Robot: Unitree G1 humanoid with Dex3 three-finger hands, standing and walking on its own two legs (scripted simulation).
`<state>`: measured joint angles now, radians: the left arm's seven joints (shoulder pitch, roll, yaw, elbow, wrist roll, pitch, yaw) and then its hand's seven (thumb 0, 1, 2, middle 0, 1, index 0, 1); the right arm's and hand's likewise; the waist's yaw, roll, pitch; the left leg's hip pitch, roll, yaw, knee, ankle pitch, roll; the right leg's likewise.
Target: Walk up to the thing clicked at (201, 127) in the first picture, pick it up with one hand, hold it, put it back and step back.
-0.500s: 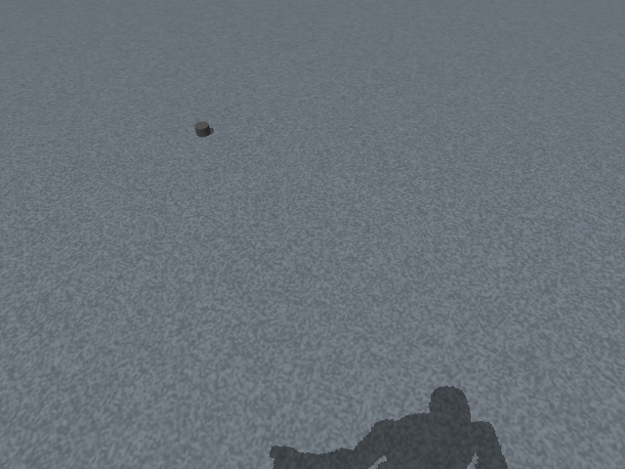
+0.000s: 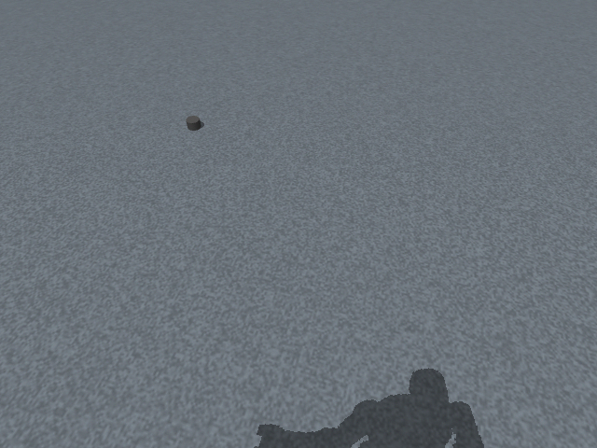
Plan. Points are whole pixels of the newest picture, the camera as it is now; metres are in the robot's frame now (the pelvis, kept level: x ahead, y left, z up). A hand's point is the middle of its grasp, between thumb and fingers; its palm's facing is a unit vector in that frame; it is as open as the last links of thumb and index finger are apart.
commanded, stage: stand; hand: left
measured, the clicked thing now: (193, 123) +1.93 +0.63 -0.76
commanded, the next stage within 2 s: walk up in 0.62 s
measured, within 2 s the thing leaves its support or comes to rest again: neither
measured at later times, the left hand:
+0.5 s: hand out of the picture +0.07 +0.25 -0.16, palm faces -0.02 -0.94 -0.34, open 7.4 cm
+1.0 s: hand out of the picture +0.09 +0.40 -0.18, palm faces +0.11 -0.91 -0.41, open 7.4 cm
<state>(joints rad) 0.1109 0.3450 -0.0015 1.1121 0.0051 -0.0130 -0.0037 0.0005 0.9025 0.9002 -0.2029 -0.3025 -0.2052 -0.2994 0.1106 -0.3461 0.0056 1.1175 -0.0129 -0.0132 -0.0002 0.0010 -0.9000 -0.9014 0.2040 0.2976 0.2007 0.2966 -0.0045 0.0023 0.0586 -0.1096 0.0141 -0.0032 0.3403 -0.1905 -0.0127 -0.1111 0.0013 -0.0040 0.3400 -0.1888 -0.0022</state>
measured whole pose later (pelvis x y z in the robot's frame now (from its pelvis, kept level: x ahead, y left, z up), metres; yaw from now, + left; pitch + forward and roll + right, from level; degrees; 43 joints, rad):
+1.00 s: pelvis +0.09 +0.09 -0.03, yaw +7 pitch -2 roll +0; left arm 0.27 0.51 0.09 1.02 0.04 -0.04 -0.06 0.00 0.90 0.90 -0.20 -0.30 -0.21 -0.30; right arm 0.20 -0.47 -0.12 0.98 -0.04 -0.06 0.10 0.00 -0.90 -0.90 0.20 0.30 0.20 0.30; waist 0.02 -0.05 0.00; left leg -0.39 0.06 0.08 0.66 -0.23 0.00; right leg -0.10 -0.15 -0.06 0.69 -0.50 -0.04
